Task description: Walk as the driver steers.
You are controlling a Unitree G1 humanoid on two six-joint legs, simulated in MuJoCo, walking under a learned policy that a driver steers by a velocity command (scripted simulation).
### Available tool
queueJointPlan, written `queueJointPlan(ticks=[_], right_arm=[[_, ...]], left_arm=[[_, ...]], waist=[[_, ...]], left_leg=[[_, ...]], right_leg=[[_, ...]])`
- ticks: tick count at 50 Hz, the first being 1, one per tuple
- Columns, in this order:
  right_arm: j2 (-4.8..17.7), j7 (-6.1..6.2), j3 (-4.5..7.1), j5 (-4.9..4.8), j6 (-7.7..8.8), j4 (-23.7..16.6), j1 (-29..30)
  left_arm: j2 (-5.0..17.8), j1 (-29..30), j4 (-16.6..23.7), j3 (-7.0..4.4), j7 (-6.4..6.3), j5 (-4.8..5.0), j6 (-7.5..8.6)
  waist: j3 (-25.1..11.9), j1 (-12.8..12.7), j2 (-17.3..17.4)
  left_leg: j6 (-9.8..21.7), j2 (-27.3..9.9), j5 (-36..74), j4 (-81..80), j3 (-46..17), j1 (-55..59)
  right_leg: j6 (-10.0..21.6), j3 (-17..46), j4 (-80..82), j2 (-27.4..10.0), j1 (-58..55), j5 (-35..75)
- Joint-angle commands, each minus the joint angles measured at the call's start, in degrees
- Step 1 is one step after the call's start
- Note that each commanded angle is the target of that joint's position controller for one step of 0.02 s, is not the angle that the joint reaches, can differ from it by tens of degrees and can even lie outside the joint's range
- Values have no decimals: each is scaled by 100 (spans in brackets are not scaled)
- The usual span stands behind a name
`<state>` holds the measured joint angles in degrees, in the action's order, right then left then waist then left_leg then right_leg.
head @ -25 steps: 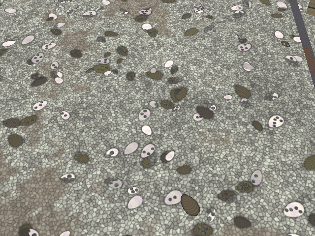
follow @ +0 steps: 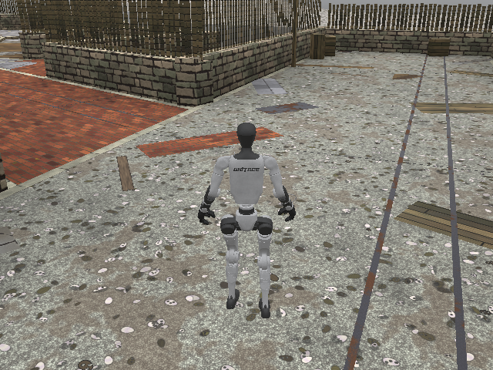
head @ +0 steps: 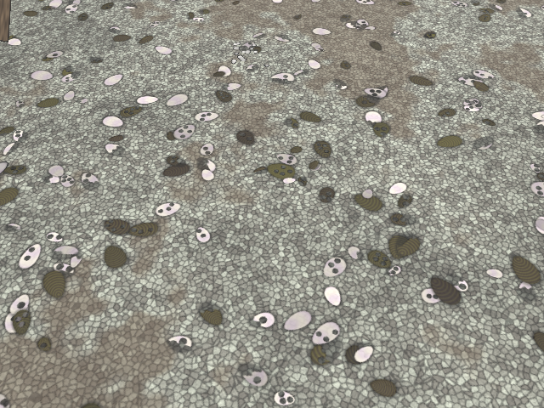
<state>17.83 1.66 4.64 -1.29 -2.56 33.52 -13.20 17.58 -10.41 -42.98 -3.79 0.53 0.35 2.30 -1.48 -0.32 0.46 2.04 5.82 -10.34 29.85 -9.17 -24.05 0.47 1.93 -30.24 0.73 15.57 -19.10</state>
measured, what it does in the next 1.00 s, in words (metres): walks ahead: left foot, then right foot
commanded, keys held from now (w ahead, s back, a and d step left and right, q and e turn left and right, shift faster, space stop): w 0.38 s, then w+e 0.62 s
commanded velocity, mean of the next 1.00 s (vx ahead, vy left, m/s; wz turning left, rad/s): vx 0.46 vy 0.00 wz -0.11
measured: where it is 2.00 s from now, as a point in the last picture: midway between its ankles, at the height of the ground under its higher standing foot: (308, 281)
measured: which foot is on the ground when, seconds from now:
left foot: down 0.00-0.00, up 0.02-0.40, down 0.42-0.96, up 0.98-1.00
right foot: down 0.00-0.42, up 0.44-0.92, down 0.94-1.00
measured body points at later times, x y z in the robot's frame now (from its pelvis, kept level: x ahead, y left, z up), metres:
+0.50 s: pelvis +0.17 +0.07 +0.00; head +0.21 +0.08 +0.44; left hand +0.12 +0.34 -0.14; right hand +0.41 -0.15 -0.07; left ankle +0.22 +0.17 -0.73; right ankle +0.03 -0.11 -0.66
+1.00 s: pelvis +0.44 +0.04 -0.02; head +0.49 +0.03 +0.43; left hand +0.69 +0.25 -0.10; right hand +0.43 -0.25 -0.15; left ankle +0.25 +0.19 -0.66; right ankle +0.53 -0.05 -0.73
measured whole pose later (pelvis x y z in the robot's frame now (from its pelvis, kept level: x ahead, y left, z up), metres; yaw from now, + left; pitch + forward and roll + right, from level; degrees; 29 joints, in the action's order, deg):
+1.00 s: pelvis +0.44 +0.04 -0.02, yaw -12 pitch +1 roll +1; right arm 16.6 0.8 3.7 -0.4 3.0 46.6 -17.9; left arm 16.6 -5.6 -36.7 -3.5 2.8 1.5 2.1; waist 4.4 1.6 -0.6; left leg -1.2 -2.9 -27.6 55.3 6.5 -5.9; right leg 6.8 -3.2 -37.7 2.8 29.8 -9.7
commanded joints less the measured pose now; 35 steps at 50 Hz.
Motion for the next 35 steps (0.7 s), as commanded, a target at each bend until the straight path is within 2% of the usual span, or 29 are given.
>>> queueJointPlan(ticks=[1, 2, 3, 4, 5, 7, 11, 13, 16, 18, 19, 20, 21, 22, 23, 24, 25, 26, 27, 28, 30, 33, 35], right_arm=[[56, -1, 22, -36, 128, -650, 491], [450, -38, 104, -19, 255, -792, 583], [628, -83, 155, -20, 317, -610, 351], [666, -111, 175, 29, 345, -393, 117], [625, -124, 173, 84, 383, -294, 92], [438, -170, 117, 100, 467, -289, 357], [131, -243, -35, 69, 554, -466, 978], [-21, -316, -112, 27, 602, -572, 1367], [43, -413, -112, -33, 646, -609, 1556], [181, -439, -71, -59, 665, -606, 1441], [300, -427, -11, -58, 672, -534, 1132], [482, -384, 105, -39, 670, -336, 493], [756, -311, 244, -15, 653, -100, -422], [1250, -196, 346, 159, 590, 33, -1438], [1331, -212, 307, 194, 582, 78, -1553], [870, -235, 173, 165, 629, 154, -1321], [642, -241, 90, 104, 652, 188, -949], [460, -253, 32, 107, 679, 197, -560], [319, -270, 0, 136, 721, 215, -289], [236, -270, -8, 178, 772, 254, -115], [195, -265, 15, 188, 888, 382, -16], [291, -221, 64, 234, 945, 589, -87], [374, -187, 80, 220, 935, 672, -83]], left_arm=[[1129, -1372, -110, -292, -25, -149, 93], [1318, -825, 75, -344, -6, -303, 171], [979, -369, 190, -261, -75, -202, 235], [726, -259, 180, -192, -114, -92, 271], [669, -353, 153, -173, -130, -46, 276], [617, -733, 23, -138, -147, -56, 312], [629, -1179, -168, -106, -131, -14, 265], [735, -1345, -253, -110, -120, 11, 216], [949, -1545, -367, -145, -77, 88, 162], [1034, -1577, -454, -171, -60, 153, 123], [1091, -1493, -474, -184, -65, 167, 103], [1041, -1459, -497, -162, -70, 189, 96], [873, -1427, -465, -96, -69, 150, 126], [298, -1438, -198, 92, -46, -33, 198], [70, -1656, -118, 172, -59, 64, 322], [663, -1263, -110, -22, -53, 233, 351], [732, -945, -15, -56, -36, 266, 349], [636, -821, -45, -55, -54, 197, 321], [563, -829, -71, -76, -56, 137, 258], [440, -964, -132, -70, -41, 145, 180], [210, -1009, -155, -43, -36, 154, 57], [161, -639, 23, -48, -45, 120, 8], [124, -312, 144, -18, 20, 100, 44]], waist=[[-92, -452, -1184], [567, -233, -1380], [822, 22, -1193], [823, 105, -1032], [743, 68, -882], [729, -125, -681], [676, -423, -805], [740, -611, -893], [812, -686, -965], [815, -522, -1057], [644, -258, -1073], [243, 132, -901], [-414, 610, -689], [-1504, 903, 484], [-2054, 722, 1652], [-1255, 769, 1043], [-576, 603, 936], [-246, 408, 643], [36, 235, 725], [117, 76, 794], [248, -65, 595], [484, -60, 340], [586, 3, 277]], left_leg=[[-29, 212, -2186, 1719, 179, -2225], [-10, -195, -1658, 2501, -257, -2731], [-5, -293, -1093, 2893, -402, -2818], [-75, -324, -732, 3029, -328, -2767], [-122, -363, -488, 3115, -223, -2732], [-206, -426, 29, 3202, 22, -2614], [-371, -790, 563, 2169, 715, -2217], [-398, -805, 636, 1397, 954, -1707], [-289, -679, 338, 597, 1192, -960], [-83, -618, 123, 186, 1187, -553], [55, -511, 152, -35, 1248, -30], [228, -388, 260, -307, 1290, 991], [401, -601, 311, -251, 1059, 2443], [888, -2183, -43, -133, -839, 4539], [1435, -3061, -1011, -1091, -3012, 4769], [1241, -2860, -1412, -1280, -2519, 4069], [1052, -2634, -1220, -1396, -1620, 3350], [928, -2347, -881, -1589, -1072, 2726], [861, -2122, -450, -1806, -569, 2228], [820, -1999, -126, -1987, -200, 1896], [854, -1955, 651, -2173, 321, 1625], [882, -1962, 1287, -2283, 861, 1652], [810, -1872, 1397, -2344, 1235, 1680]], right_leg=[[791, 2497, 1774, -2002, -1782, -2038], [1317, 3691, 2271, -2461, -895, -3066], [1217, 3265, 2299, -2269, -851, -2788], [1007, 2656, 2237, -1954, -986, -2140], [879, 2221, 2204, -1766, -1126, -1640], [849, 1527, 2247, -1551, -1160, -718], [884, 754, 2307, -1380, -1257, 403], [875, 491, 2288, -1346, -1108, 794], [891, 391, 2194, -1473, -1058, 1007], [859, 465, 2003, -1663, -1218, 1455], [791, 391, 1675, -1686, -1254, 2380], [662, 172, 902, -1501, -1113, 3489], [465, -92, -289, -1204, -519, 3675], [118, -355, -2484, -713, 1255, 1596], [-15, 260, -3799, -10, 2391, -1444], [12, 610, -4371, -312, 2845, -1136], [76, 441, -4294, -551, 2959, -601], [61, 366, -4056, -735, 2768, -109], [26, 367, -3826, -855, 2548, 253], [-4, 382, -3774, -919, 2255, 515], [-76, 386, -3715, -889, 2200, 798], [-165, 555, -3090, -813, 2576, 1390], [-137, 438, -2239, -743, 2493, 2017]])
Velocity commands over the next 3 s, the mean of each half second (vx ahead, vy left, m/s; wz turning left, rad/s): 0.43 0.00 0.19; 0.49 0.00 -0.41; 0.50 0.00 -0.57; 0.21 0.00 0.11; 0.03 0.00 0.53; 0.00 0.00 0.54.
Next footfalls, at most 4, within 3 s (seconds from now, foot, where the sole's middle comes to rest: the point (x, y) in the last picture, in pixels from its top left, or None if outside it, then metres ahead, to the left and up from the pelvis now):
0.42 left None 0.26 0.18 -0.77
0.94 right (310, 384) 0.57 -0.06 -0.77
1.42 left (264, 276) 0.89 0.06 -0.77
1.84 right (360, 271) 0.91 -0.22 -0.77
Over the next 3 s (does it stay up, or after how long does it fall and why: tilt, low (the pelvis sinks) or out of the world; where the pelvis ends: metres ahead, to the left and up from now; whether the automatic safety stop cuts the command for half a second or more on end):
stays up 0.89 -0.06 0.01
